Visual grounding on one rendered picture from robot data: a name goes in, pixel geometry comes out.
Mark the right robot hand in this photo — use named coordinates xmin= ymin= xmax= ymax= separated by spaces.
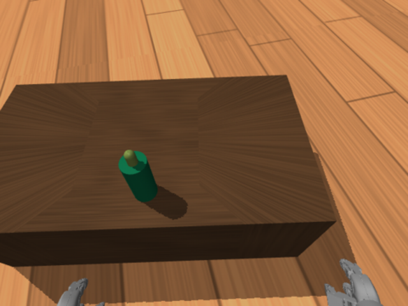
xmin=324 ymin=259 xmax=381 ymax=306

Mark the left robot hand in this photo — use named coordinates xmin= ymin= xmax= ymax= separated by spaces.
xmin=57 ymin=278 xmax=105 ymax=306

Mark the bottle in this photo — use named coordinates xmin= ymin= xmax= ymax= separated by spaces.
xmin=119 ymin=150 xmax=157 ymax=202

